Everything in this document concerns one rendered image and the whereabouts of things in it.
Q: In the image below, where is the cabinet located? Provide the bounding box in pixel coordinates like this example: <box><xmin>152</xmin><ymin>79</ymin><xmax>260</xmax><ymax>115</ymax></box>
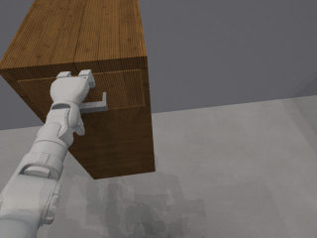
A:
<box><xmin>0</xmin><ymin>0</ymin><xmax>156</xmax><ymax>179</ymax></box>

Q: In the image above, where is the handle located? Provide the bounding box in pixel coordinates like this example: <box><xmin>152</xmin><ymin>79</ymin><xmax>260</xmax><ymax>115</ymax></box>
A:
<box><xmin>78</xmin><ymin>92</ymin><xmax>108</xmax><ymax>114</ymax></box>

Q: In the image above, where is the drawer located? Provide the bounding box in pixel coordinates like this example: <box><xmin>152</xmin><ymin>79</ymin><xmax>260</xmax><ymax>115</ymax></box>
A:
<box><xmin>17</xmin><ymin>68</ymin><xmax>144</xmax><ymax>116</ymax></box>

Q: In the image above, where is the robot left hand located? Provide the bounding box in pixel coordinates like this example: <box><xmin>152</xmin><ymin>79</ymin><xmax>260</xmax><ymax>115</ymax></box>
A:
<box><xmin>50</xmin><ymin>69</ymin><xmax>96</xmax><ymax>136</ymax></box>

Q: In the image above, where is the left robot forearm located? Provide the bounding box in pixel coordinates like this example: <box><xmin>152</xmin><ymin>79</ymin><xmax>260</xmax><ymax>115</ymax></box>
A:
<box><xmin>0</xmin><ymin>100</ymin><xmax>80</xmax><ymax>209</ymax></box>

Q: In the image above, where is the left robot upper arm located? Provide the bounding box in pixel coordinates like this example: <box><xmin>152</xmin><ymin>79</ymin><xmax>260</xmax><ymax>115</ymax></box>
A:
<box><xmin>0</xmin><ymin>174</ymin><xmax>61</xmax><ymax>238</ymax></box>

